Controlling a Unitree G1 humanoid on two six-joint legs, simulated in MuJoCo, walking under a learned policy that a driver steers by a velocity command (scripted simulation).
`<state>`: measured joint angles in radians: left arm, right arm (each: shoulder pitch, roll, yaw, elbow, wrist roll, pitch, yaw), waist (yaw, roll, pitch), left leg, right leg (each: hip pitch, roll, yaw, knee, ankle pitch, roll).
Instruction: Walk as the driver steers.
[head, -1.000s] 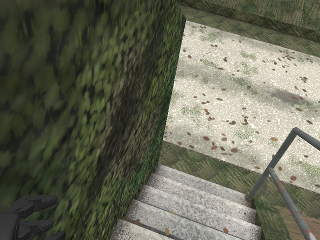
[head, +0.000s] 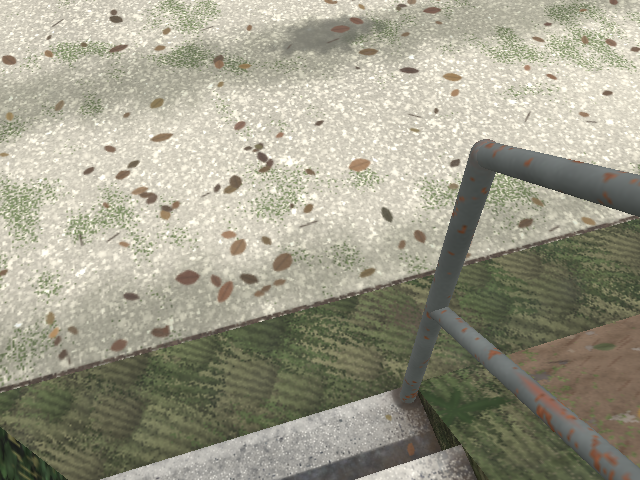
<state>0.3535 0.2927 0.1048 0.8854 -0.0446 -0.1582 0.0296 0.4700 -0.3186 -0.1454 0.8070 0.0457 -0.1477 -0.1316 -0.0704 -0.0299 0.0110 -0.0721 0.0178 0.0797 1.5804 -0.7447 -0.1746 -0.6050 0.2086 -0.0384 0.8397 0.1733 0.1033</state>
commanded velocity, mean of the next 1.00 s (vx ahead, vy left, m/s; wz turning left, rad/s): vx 0.54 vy -0.10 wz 0.34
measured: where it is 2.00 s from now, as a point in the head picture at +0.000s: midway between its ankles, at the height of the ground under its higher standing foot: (193, 283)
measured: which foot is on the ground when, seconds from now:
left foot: up 0.00-0.32, down 0.34-0.44, up 0.46-0.90, down 0.92-1.00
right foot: up 0.00-0.02, down 0.04-0.28, up 0.30-0.56, down 0.58-0.92, up 0.94-1.00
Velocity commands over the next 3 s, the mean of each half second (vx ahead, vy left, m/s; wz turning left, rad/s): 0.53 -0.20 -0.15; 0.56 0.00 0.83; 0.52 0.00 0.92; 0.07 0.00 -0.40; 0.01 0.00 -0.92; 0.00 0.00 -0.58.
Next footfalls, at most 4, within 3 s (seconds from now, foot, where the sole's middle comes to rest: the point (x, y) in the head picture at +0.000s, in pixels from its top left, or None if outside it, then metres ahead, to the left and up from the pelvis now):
0.04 right None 0.10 0.02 -0.88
0.34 left None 0.49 0.04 -1.07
0.58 right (380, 410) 0.72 -0.20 -1.26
0.92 left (260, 393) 0.88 0.16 -1.45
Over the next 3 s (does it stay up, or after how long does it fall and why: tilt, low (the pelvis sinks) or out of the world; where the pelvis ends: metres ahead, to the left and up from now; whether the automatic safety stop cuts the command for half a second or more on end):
stays up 1.38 0.41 -0.68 its command is cut before an obstacle after 0.1 s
